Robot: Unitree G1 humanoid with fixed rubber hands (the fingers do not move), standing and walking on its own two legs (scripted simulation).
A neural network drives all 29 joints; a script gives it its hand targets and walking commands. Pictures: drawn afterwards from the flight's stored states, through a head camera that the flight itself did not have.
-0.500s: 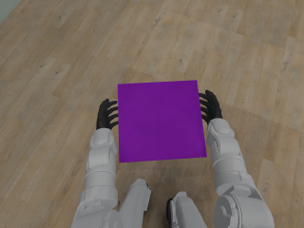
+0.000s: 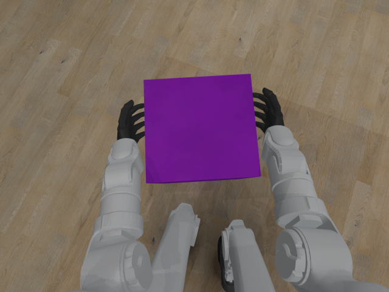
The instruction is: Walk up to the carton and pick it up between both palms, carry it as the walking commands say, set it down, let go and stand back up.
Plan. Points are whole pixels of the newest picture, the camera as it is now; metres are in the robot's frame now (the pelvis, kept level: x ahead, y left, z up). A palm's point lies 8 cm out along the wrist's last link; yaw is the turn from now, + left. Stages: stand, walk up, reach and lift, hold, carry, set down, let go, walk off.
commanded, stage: set down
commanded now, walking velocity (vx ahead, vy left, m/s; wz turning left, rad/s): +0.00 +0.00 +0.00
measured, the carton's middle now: (199, 139) +0.43 +0.08 -0.16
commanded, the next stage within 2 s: none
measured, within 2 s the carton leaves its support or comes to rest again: neither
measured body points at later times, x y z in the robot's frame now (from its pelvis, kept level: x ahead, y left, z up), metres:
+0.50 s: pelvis -0.03 +0.00 -0.08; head +0.24 +0.04 +0.28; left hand +0.42 +0.25 -0.17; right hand +0.49 -0.05 -0.16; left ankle +0.09 +0.11 -0.57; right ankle +0.04 -0.10 -0.57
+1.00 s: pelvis -0.06 +0.01 -0.13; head +0.30 +0.05 +0.12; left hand +0.45 +0.25 -0.28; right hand +0.52 -0.04 -0.27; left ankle +0.09 +0.11 -0.57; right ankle +0.04 -0.10 -0.57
